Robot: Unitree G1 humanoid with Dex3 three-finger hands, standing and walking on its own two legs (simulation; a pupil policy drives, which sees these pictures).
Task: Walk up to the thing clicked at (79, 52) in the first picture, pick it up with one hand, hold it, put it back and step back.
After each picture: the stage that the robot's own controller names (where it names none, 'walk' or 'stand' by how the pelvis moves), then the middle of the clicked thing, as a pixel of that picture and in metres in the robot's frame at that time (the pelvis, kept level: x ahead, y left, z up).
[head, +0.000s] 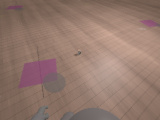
stand; (79, 52) +1.34 +0.22 -0.72
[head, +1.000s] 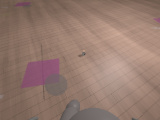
walk; (83, 52) +1.23 +0.20 -0.71
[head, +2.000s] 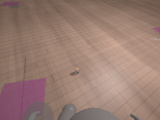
walk; (77, 70) +0.78 +0.17 -0.69
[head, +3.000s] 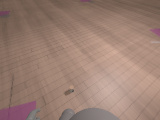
walk; (71, 88) +0.49 +0.20 -0.70
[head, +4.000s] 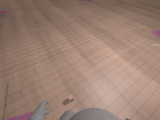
stand; (70, 98) +0.35 +0.18 -0.72
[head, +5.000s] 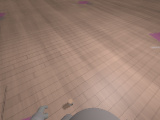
stand; (70, 102) +0.32 +0.17 -0.73
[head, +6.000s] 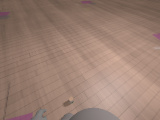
stand; (71, 99) +0.35 +0.18 -0.73
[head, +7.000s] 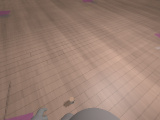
stand; (71, 100) +0.34 +0.17 -0.73
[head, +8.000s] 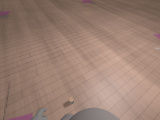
stand; (71, 100) +0.34 +0.17 -0.73
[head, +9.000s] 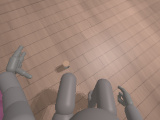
go down; (66, 64) +0.42 +0.20 -0.40
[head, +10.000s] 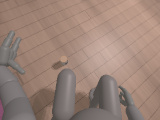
go down; (64, 60) +0.42 +0.22 -0.31
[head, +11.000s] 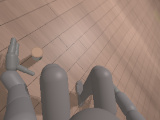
close in; (37, 54) +0.40 +0.27 -0.22
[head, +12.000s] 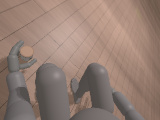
close; (27, 53) +0.40 +0.28 -0.22
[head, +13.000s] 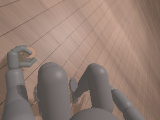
lift; (29, 54) +0.38 +0.27 -0.23
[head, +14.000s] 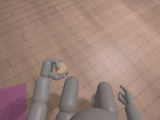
lift; (62, 70) +0.32 +0.19 -0.03
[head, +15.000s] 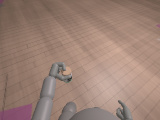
hold; (67, 75) +0.32 +0.16 -0.01
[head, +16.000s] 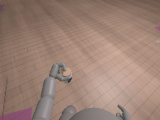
hold; (67, 75) +0.32 +0.16 -0.01
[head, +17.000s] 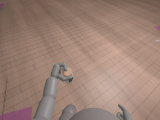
hold; (68, 75) +0.32 +0.15 -0.01
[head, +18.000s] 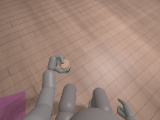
crouch; (65, 66) +0.37 +0.17 -0.07
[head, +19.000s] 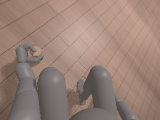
lower; (37, 54) +0.41 +0.26 -0.21
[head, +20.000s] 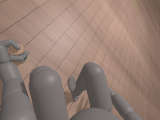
lower; (19, 53) +0.41 +0.28 -0.22
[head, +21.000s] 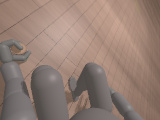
lower; (21, 52) +0.40 +0.28 -0.22
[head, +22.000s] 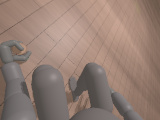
lower; (21, 52) +0.40 +0.29 -0.22
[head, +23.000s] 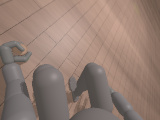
loosen; (22, 53) +0.40 +0.29 -0.22
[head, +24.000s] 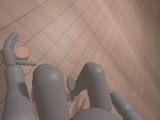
withdraw; (22, 54) +0.39 +0.27 -0.23
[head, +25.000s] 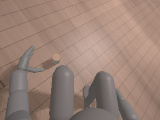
stand; (56, 58) +0.41 +0.24 -0.27
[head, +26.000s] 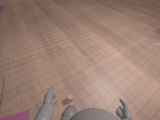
stand; (70, 98) +0.35 +0.16 -0.65
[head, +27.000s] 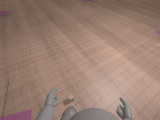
stand; (71, 98) +0.36 +0.18 -0.67
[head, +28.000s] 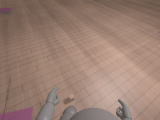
stand; (71, 97) +0.36 +0.17 -0.67
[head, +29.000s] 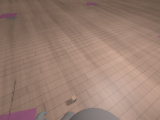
stand; (73, 98) +0.38 +0.16 -0.72
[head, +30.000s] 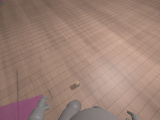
walk; (77, 83) +0.45 +0.14 -0.70
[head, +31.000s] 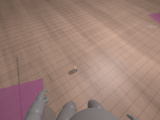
walk; (75, 68) +0.69 +0.16 -0.70
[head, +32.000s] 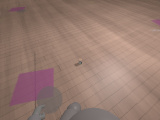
stand; (80, 61) +1.01 +0.22 -0.70
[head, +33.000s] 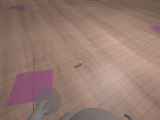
stand; (80, 63) +1.01 +0.16 -0.72
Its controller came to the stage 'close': yes
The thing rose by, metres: 0.71
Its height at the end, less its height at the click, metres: +0.00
